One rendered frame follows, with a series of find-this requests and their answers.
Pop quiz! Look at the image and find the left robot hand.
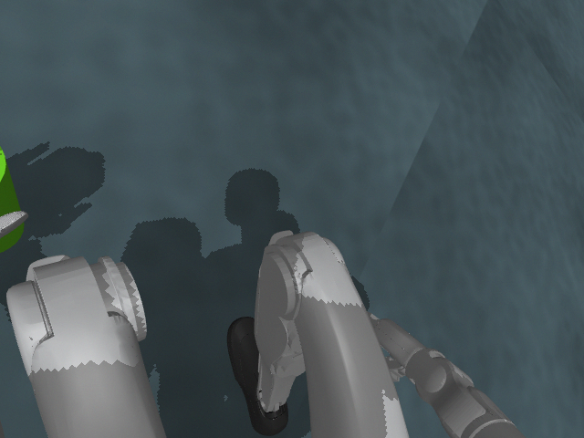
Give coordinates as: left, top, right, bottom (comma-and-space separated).
0, 211, 28, 238

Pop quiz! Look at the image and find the right robot arm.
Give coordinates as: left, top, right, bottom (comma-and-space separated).
405, 348, 526, 438

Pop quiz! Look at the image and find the right robot foot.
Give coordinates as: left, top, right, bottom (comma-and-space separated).
227, 317, 288, 436

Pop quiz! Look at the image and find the bottle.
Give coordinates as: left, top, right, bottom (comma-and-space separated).
0, 147, 24, 253

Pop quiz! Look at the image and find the right robot hand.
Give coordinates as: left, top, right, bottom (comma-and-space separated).
367, 311, 427, 382

